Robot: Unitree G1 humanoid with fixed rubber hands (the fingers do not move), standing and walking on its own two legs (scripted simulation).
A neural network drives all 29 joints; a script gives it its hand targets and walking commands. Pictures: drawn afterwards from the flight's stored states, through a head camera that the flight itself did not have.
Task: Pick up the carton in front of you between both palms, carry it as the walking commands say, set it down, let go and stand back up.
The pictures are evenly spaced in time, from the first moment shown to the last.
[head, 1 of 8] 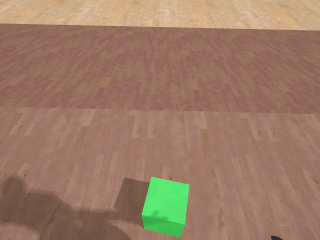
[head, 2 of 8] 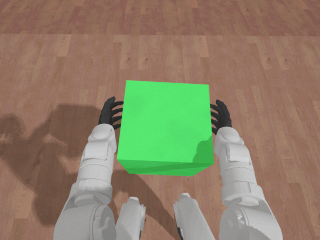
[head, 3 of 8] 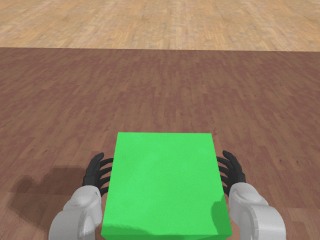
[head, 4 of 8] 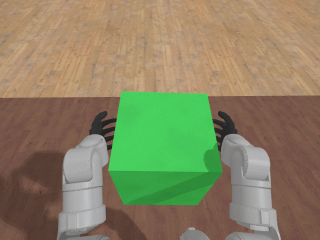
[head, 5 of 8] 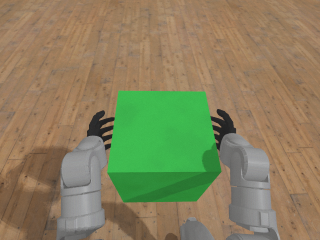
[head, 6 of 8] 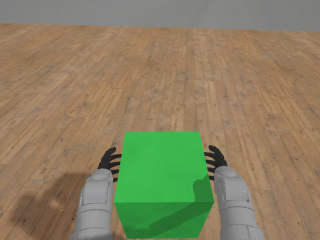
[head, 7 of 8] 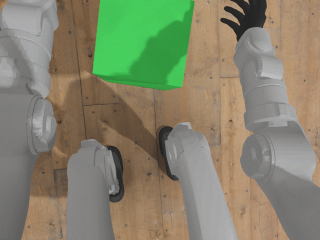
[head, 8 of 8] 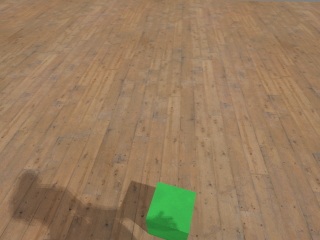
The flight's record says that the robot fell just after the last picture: no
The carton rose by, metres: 0.69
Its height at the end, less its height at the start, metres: -0.44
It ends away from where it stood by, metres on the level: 5.12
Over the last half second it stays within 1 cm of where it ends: yes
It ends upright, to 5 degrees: yes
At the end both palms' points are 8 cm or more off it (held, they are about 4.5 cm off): yes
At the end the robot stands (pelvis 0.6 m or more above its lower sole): yes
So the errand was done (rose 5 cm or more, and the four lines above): yes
